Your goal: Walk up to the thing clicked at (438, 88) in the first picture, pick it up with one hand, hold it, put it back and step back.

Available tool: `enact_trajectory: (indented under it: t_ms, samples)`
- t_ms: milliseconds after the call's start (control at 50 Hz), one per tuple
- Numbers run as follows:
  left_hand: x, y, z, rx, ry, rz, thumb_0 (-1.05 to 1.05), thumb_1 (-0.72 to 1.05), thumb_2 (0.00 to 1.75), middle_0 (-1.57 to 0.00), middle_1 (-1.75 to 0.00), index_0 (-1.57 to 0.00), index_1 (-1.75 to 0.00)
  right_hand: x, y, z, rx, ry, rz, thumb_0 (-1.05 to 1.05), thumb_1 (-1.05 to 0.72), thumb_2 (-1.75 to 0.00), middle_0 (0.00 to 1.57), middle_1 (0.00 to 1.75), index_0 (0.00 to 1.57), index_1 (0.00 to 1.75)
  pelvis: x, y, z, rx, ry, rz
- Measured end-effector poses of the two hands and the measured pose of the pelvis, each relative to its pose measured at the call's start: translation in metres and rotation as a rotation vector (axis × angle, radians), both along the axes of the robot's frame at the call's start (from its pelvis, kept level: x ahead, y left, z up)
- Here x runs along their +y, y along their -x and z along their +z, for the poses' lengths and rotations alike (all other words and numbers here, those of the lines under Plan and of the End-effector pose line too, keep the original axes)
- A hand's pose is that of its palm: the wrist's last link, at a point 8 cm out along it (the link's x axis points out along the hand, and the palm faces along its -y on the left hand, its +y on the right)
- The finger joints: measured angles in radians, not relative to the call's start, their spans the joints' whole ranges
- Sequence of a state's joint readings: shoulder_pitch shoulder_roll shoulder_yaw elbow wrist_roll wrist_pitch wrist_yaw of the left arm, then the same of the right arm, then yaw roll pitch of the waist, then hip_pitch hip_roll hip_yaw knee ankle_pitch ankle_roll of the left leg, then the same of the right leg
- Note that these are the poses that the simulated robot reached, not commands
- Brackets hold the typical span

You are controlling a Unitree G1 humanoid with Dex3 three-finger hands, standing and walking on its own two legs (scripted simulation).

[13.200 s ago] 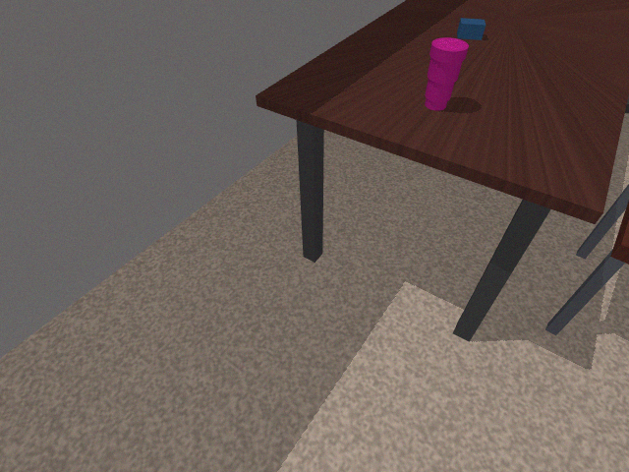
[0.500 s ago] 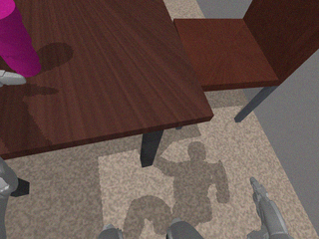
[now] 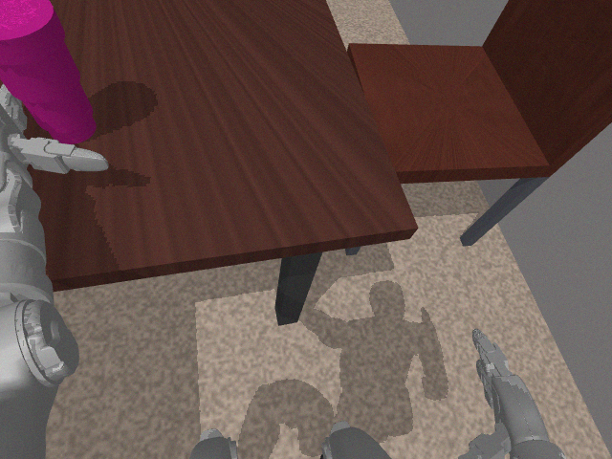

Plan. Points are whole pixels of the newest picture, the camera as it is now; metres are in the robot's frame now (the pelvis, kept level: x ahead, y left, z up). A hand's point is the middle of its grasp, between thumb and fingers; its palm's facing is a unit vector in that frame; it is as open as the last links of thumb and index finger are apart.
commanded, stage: rest palm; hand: left
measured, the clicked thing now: (44, 80) +0.58 +0.25 +0.12
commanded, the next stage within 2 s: close in 0.14 s
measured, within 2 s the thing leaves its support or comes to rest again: leaves its support in 1.44 s
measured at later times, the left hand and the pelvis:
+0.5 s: hand (40, 110) +0.54 +0.25 +0.11, palm faces +0.26 -0.97 +0.00, open 16.1 cm; pelvis -0.01 +0.00 -0.01, yaw +0 degrees
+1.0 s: hand (38, 116) +0.54 +0.25 +0.10, palm faces +0.25 -0.97 -0.01, open 9.9 cm; pelvis +0.01 +0.00 +0.00, yaw +0 degrees
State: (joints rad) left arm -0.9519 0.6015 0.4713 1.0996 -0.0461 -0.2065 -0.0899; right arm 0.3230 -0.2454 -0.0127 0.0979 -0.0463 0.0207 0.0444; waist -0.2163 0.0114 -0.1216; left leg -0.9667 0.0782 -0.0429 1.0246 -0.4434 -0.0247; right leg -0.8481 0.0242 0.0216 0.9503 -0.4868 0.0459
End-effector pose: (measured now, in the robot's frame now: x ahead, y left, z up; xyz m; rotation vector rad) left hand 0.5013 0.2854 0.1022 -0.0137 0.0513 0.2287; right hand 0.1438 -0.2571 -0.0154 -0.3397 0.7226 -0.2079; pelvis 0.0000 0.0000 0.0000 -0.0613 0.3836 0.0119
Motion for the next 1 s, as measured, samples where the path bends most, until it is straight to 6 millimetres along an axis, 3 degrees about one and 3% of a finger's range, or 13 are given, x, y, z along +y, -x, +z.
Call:
enact_trajectory:
  t_ms: [120, 300, 520, 700, 820, 960, 1000]
  samples:
    - [-0.009, -0.006, 0.002, -0.015, 0.0, 0.009, -0.01, -0.58, 0.05, -0.08, -0.01, -0.07, -0.02, -0.001, 0.013, -0.008, 0.027, -0.017, -0.031, -0.01, 0.55, -0.05, 0.05, 0.05, 0.06, 0.05, 0.001, 0.004, -0.003, 0.009, -0.003, -0.008]
    - [-0.001, 0.001, -0.008, -0.01, -0.005, 0.035, -0.01, -0.6, 0.04, -0.1, -0.02, -0.09, -0.03, -0.002, 0.014, -0.01, 0.026, -0.008, -0.037, -0.01, 0.54, -0.05, 0.06, 0.05, 0.06, 0.05, 0.003, 0.007, -0.008, 0.021, -0.003, -0.014]
    - [0.01, -0.008, 0.007, -0.02, -0.018, 0.037, -0.01, -0.5, 0.13, -0.33, -0.21, -0.34, -0.21, 0.004, 0.004, 0.009, -0.033, 0.035, -0.007, -0.01, 0.53, -0.05, 0.06, 0.05, 0.06, 0.05, 0.004, 0.009, -0.008, 0.021, 0.007, -0.003]
    - [0.012, -0.015, 0.006, -0.003, -0.029, 0.024, -0.01, -0.43, 0.22, -0.49, -0.35, -0.5, -0.34, 0.008, 0.022, -0.006, 0.045, 0.0, -0.037, -0.01, 0.53, -0.05, 0.05, 0.05, 0.06, 0.05, 0.007, 0.008, -0.008, 0.033, 0.012, -0.011]
    - [0.012, -0.009, 0.002, 0.0, -0.031, 0.025, -0.01, -0.33, 0.34, -0.62, -0.49, -0.62, -0.48, 0.012, 0.013, -0.01, 0.036, -0.029, -0.031, -0.01, 0.53, -0.05, 0.06, 0.05, 0.06, 0.05, 0.009, 0.004, -0.006, 0.03, 0.007, -0.017]
    - [0.013, -0.001, 0.006, -0.016, -0.023, 0.026, -0.01, -0.15, 0.55, -0.77, -0.69, -0.81, -0.69, 0.013, -0.004, -0.001, 0.001, -0.026, 0.0, -0.01, 0.53, -0.05, 0.06, 0.05, 0.06, 0.05, 0.005, -0.004, -0.003, 0.02, 0.001, -0.009]
    - [0.012, 0.0, 0.004, -0.012, -0.026, 0.019, -0.01, -0.18, 0.57, -0.8, -0.74, -0.81, -0.73, 0.012, -0.007, 0.001, -0.006, -0.021, 0.007, -0.01, 0.53, -0.05, 0.06, 0.05, 0.06, 0.05, 0.005, -0.006, -0.002, 0.019, 0.001, -0.005]
